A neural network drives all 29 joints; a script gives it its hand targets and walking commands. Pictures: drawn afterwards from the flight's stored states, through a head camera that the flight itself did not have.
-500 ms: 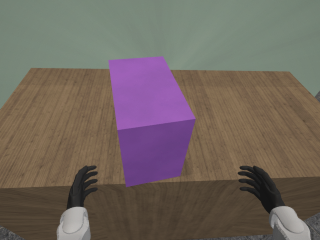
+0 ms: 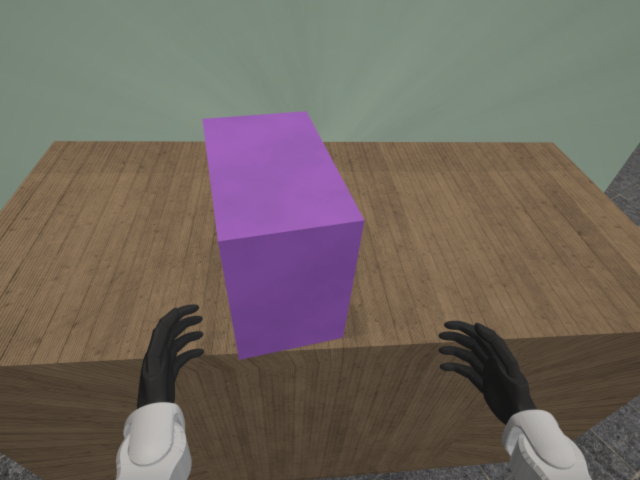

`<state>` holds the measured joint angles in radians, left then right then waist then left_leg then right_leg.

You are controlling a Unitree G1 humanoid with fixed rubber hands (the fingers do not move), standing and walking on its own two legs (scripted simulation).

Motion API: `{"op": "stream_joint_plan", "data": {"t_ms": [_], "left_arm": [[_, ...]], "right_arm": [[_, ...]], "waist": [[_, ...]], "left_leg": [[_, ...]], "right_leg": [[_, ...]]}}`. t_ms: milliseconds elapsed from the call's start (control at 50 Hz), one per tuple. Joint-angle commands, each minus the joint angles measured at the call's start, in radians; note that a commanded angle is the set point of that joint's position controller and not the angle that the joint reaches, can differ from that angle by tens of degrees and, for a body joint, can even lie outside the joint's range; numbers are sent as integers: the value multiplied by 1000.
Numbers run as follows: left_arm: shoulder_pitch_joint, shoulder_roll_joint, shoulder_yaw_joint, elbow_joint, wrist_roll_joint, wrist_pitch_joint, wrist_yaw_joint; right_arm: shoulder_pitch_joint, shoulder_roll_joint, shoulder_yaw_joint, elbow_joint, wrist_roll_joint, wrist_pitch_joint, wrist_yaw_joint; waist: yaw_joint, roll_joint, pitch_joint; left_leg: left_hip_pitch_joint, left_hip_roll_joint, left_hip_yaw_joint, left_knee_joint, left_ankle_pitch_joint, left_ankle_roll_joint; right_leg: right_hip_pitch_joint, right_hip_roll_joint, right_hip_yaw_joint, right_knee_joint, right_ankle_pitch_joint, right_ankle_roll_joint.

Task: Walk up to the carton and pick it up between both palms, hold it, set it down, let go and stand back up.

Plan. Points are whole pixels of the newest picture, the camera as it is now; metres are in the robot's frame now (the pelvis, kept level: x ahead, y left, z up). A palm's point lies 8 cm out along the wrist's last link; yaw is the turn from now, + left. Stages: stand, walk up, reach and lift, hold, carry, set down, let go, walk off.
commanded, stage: reach and lift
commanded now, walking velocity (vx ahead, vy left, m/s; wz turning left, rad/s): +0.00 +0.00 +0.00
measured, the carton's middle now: (274, 230) +0.46 +0.08 +0.06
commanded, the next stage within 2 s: none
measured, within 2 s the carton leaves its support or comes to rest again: neither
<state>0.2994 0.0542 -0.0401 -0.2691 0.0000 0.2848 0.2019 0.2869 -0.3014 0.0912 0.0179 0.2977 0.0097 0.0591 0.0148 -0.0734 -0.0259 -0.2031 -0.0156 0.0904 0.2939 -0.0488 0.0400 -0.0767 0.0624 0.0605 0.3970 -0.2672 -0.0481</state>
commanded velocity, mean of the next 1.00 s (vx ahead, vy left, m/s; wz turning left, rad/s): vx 0.00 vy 0.00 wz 0.00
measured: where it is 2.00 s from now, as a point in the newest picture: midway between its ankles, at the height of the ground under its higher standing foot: outside the picture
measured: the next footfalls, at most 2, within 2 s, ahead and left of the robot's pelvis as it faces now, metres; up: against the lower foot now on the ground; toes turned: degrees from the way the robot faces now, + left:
none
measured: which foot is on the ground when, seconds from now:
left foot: down 0.00-1.00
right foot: down 0.00-1.00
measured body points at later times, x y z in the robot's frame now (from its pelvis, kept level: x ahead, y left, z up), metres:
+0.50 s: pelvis +0.00 +0.02 +0.00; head +0.00 +0.05 +0.45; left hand +0.30 +0.19 +0.10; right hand +0.32 -0.16 +0.10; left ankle +0.08 +0.10 -0.74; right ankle -0.03 -0.09 -0.74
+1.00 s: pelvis +0.00 +0.00 +0.00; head +0.00 +0.02 +0.45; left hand +0.34 +0.19 +0.15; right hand +0.37 -0.16 +0.14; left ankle +0.08 +0.10 -0.74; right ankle -0.03 -0.09 -0.74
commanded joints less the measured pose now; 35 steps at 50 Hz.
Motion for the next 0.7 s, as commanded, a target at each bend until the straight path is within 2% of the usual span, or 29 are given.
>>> {"op": "stream_joint_plan", "data": {"t_ms": [0, 40, 100, 120, 200, 300, 320, 340, 380, 400, 420, 480, 580, 600, 640, 660, 680], "left_arm": [[-400, 36, -15, -194, -37, 125, 30], [-424, 22, -4, -141, -29, 172, 30], [-485, 1, 25, -132, -17, 242, 33], [-496, -5, 36, -106, -13, 267, 36], [-622, -6, 54, -98, -20, 331, 54], [-681, -32, 25, -199, -43, 376, 97], [-696, -23, 33, -214, -52, 383, 102], [-680, -31, 21, -230, -55, 387, 105], [-697, -19, 37, -256, -63, 394, 107], [-659, -31, 36, -285, -65, 403, 105], [-716, -11, 48, -276, -66, 403, 103], [-766, -5, 90, -234, -70, 426, 89], [-910, 48, 158, -142, -93, 450, 80], [-899, 51, 174, -131, -93, 457, 78], [-872, 35, 183, -103, -86, 476, 65], [-913, 50, 202, -72, -88, 480, 58], [-911, 43, 204, -64, -91, 485, 49]], "right_arm": [[-425, -115, -74, -250, 63, 69, -60], [-469, -136, -94, -196, 66, 95, -63], [-519, -168, -97, -139, 81, 128, -66], [-534, -170, -102, -91, 78, 144, -69], [-679, -194, -132, -17, 71, 179, -72], [-756, -222, -178, 15, 79, 194, -59], [-776, -225, -171, 4, 86, 193, -58], [-762, -227, -171, 7, 88, 193, -60], [-775, -228, -166, -20, 93, 193, -62], [-741, -240, -165, -10, 95, 197, -65], [-806, -239, -150, -27, 99, 198, -70], [-872, -235, -112, -15, 108, 215, -90], [-1025, -228, -88, -20, 110, 247, -126], [-1015, -220, -66, -13, 126, 253, -130], [-990, -221, -49, 33, 137, 269, -137], [-1031, -221, -37, 24, 146, 275, -139], [-1030, -223, -43, 44, 144, 282, -142]], "waist": [[82, -14, 61], [80, -4, 73], [73, -7, 46], [71, 1, 59], [66, 33, -2], [34, 90, -107], [39, 84, -138], [26, 83, -157], [26, 77, -206], [12, 69, -219], [29, 68, -241], [49, 61, -225], [85, 48, -224], [94, 50, -222], [86, 62, -204], [95, 49, -216], [79, 45, -214]], "left_leg": [[634, 39, -155, 81, -54, -46], [642, 54, -162, 62, -67, -50], [704, 62, -172, 70, -61, -56], [691, 73, -170, 51, -67, -54], [614, 104, -163, -15, -151, -59], [485, 147, -154, -88, -201, -69], [480, 145, -151, -75, -168, -70], [498, 144, -155, -66, -145, -70], [521, 140, -153, -41, -68, -68], [543, 141, -154, -22, 13, -65], [538, 136, -148, -15, 32, -66], [491, 116, -121, 4, 93, -50], [377, 89, -89, 8, 33, -32], [355, 84, -79, 11, 43, -31], [351, 81, -84, 12, 67, -30], [332, 81, -87, 11, 49, -25], [323, 81, -89, 9, 44, -25]], "right_leg": [[-658, -229, 118, -304, -283, -63], [-644, -212, 95, -295, -257, -61], [-667, -203, 80, -303, -257, -72], [-648, -183, 60, -290, -238, -62], [-530, -127, 24, -242, -160, -33], [-350, -55, -9, -163, -25, 14], [-330, -55, -7, -157, -1, 18], [-325, -54, -4, -156, 13, 18], [-310, -55, 2, -151, 55, 22], [-295, -50, 1, -146, 114, 22], [-289, -53, 2, -145, 121, 26], [-264, -59, 15, -139, 177, 34], [-262, -70, 33, -119, 186, 48], [-241, -77, 39, -111, 231, 55], [-226, -73, 42, -105, 291, 56], [-218, -80, 51, -106, 286, 59], [-207, -85, 56, -105, 306, 64]]}}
